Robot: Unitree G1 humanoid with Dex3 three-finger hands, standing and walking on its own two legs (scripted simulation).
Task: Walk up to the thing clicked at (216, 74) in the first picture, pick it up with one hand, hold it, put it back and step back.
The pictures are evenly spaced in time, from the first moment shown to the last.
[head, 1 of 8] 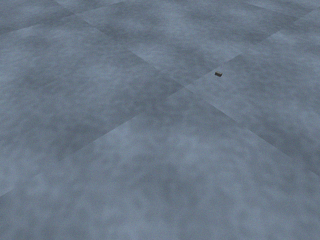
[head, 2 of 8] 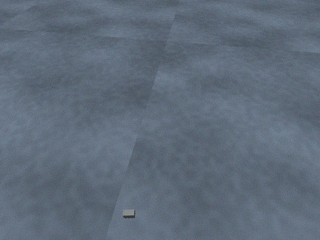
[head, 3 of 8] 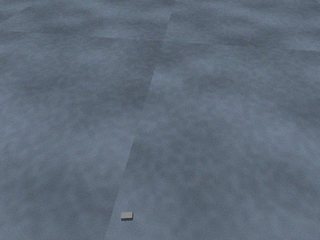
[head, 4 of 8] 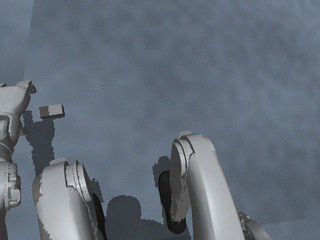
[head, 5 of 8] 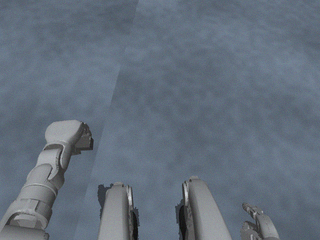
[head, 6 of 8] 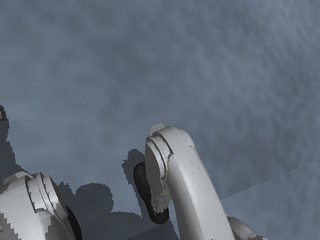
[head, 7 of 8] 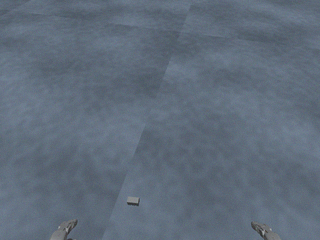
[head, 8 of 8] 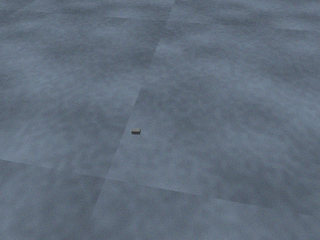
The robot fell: no
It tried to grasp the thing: yes
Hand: left
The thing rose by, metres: 0.69
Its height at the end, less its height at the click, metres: +0.00
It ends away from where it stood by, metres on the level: 0.00
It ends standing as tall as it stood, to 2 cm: yes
